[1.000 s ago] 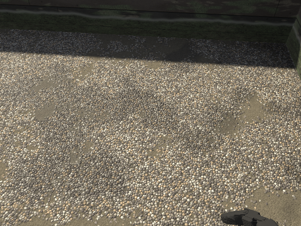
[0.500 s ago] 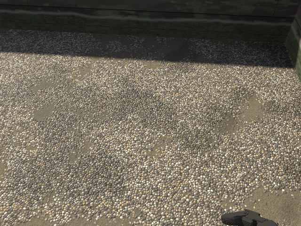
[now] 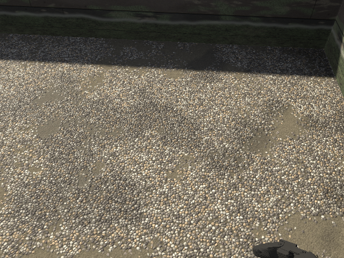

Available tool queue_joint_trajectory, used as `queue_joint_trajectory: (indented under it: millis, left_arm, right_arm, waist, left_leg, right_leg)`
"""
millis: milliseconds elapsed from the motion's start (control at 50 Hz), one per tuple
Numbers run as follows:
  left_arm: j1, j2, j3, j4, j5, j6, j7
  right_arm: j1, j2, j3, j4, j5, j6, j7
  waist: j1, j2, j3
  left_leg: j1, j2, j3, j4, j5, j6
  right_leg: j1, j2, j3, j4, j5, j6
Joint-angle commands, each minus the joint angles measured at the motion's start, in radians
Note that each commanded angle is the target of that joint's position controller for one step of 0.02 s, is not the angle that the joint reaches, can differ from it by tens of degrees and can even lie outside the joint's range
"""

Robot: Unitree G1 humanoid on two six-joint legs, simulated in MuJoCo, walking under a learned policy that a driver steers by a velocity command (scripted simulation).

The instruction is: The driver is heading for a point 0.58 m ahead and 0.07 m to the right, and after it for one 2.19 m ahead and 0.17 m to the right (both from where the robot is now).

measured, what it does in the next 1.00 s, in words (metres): stands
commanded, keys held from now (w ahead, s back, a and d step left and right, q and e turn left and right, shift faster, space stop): w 1.00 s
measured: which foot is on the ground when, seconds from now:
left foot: down 0.00-1.00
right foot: down 0.00-1.00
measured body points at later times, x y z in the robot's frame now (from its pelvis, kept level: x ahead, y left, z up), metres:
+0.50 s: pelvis +0.00 +0.00 +0.00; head +0.00 +0.00 +0.45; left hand +0.16 +0.21 -0.09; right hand +0.22 -0.18 -0.06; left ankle +0.02 +0.12 -0.75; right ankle -0.02 -0.14 -0.75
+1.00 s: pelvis +0.00 +0.00 +0.00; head +0.00 +0.00 +0.45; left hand +0.16 +0.21 -0.09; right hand +0.22 -0.18 -0.06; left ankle +0.02 +0.12 -0.75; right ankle -0.02 -0.14 -0.75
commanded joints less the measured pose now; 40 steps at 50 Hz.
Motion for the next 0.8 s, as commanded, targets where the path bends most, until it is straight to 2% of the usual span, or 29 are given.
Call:
queue_joint_trajectory:
  millis: [20,40,200,220,240,260,460,480,500,520,600,740,760,780,800]
  left_arm:
    - [-0.041,0.083,0.028,-0.090,-0.003,-0.014,0.004]
    - [-0.040,0.081,0.027,-0.089,0.003,-0.014,0.004]
    - [-0.035,0.083,0.026,-0.087,0.003,-0.017,0.001]
    - [-0.031,0.105,0.035,-0.071,-0.010,-0.011,0.008]
    - [-0.042,0.083,0.027,-0.090,-0.004,-0.014,0.004]
    - [-0.041,0.080,0.027,-0.088,0.003,-0.014,0.003]
    - [-0.037,0.082,0.026,-0.086,0.003,-0.017,0.000]
    - [-0.033,0.104,0.035,-0.070,-0.011,-0.011,0.007]
    - [-0.044,0.082,0.027,-0.089,-0.004,-0.014,0.004]
    - [-0.042,0.079,0.026,-0.087,0.003,-0.014,0.003]
    - [-0.035,0.081,0.026,-0.084,0.003,-0.016,0.001]
    - [-0.039,0.082,0.026,-0.086,0.002,-0.017,0.000]
    - [-0.035,0.103,0.034,-0.069,-0.011,-0.011,0.007]
    - [-0.045,0.081,0.027,-0.088,-0.004,-0.014,0.004]
    - [-0.044,0.078,0.026,-0.086,0.002,-0.014,0.003]
  right_arm:
    - [-0.097,-0.074,-0.027,-0.104,0.004,-0.018,-0.002]
    - [-0.096,-0.071,-0.026,-0.101,0.003,-0.018,-0.001]
    - [-0.091,-0.072,-0.026,-0.104,0.000,-0.017,-0.002]
    - [-0.052,-0.079,-0.031,-0.074,-0.003,-0.016,-0.007]
    - [-0.094,-0.075,-0.027,-0.103,0.004,-0.018,-0.002]
    - [-0.094,-0.072,-0.026,-0.101,0.003,-0.018,-0.001]
    - [-0.088,-0.072,-0.026,-0.104,0.000,-0.016,-0.002]
    - [-0.049,-0.080,-0.031,-0.074,-0.003,-0.016,-0.008]
    - [-0.091,-0.075,-0.027,-0.103,0.004,-0.018,-0.002]
    - [-0.091,-0.072,-0.026,-0.101,0.003,-0.018,-0.001]
    - [-0.087,-0.071,-0.026,-0.102,0.000,-0.018,-0.002]
    - [-0.085,-0.073,-0.026,-0.104,0.000,-0.016,-0.003]
    - [-0.046,-0.081,-0.031,-0.074,-0.003,-0.016,-0.008]
    - [-0.088,-0.075,-0.027,-0.103,0.004,-0.018,-0.002]
    - [-0.088,-0.072,-0.027,-0.101,0.003,-0.018,-0.001]
  waist:
    - [0.001,0.008,-0.040]
    - [0.001,0.012,-0.055]
    - [0.000,0.007,-0.074]
    - [-0.018,-0.002,-0.102]
    - [0.000,0.008,-0.040]
    - [0.000,0.012,-0.055]
    - [-0.001,0.007,-0.073]
    - [-0.019,-0.002,-0.102]
    - [-0.001,0.008,-0.040]
    - [-0.001,0.013,-0.054]
    - [0.001,0.010,-0.074]
    - [-0.002,0.007,-0.073]
    - [-0.020,-0.002,-0.101]
    - [-0.001,0.008,-0.039]
    - [-0.002,0.013,-0.054]
  left_leg:
    - [-0.028,0.078,-0.054,-0.033,0.125,0.031]
    - [-0.028,0.079,-0.055,-0.035,0.139,0.032]
    - [-0.007,0.081,-0.053,-0.028,0.159,0.031]
    - [0.025,0.082,-0.045,-0.034,0.088,0.030]
    - [-0.027,0.078,-0.052,-0.033,0.122,0.030]
    - [-0.027,0.080,-0.053,-0.035,0.136,0.031]
    - [-0.007,0.082,-0.051,-0.028,0.154,0.030]
    - [0.026,0.082,-0.043,-0.034,0.083,0.029]
    - [-0.027,0.079,-0.049,-0.034,0.118,0.029]
    - [-0.027,0.080,-0.050,-0.036,0.132,0.030]
    - [-0.008,0.082,-0.049,-0.029,0.157,0.030]
    - [-0.006,0.083,-0.048,-0.028,0.150,0.029]
    - [0.026,0.083,-0.040,-0.034,0.080,0.028]
    - [-0.026,0.080,-0.047,-0.034,0.115,0.028]
    - [-0.026,0.081,-0.048,-0.036,0.129,0.029]
  right_leg:
    - [0.035,-0.048,0.062,-0.041,0.049,-0.025]
    - [0.048,-0.049,0.064,-0.036,0.057,-0.026]
    - [0.047,-0.049,0.067,-0.034,0.071,-0.026]
    - [0.053,-0.046,0.073,-0.050,0.008,-0.029]
    - [0.034,-0.046,0.066,-0.041,0.049,-0.026]
    - [0.047,-0.047,0.067,-0.037,0.057,-0.026]
    - [0.044,-0.047,0.070,-0.035,0.071,-0.027]
    - [0.051,-0.045,0.077,-0.051,0.009,-0.030]
    - [0.032,-0.045,0.069,-0.042,0.049,-0.027]
    - [0.045,-0.046,0.070,-0.038,0.057,-0.028]
    - [0.048,-0.046,0.072,-0.035,0.073,-0.027]
    - [0.042,-0.045,0.074,-0.036,0.071,-0.028]
    - [0.049,-0.043,0.080,-0.052,0.009,-0.031]
    - [0.030,-0.043,0.073,-0.043,0.049,-0.028]
    - [0.043,-0.044,0.074,-0.039,0.057,-0.028]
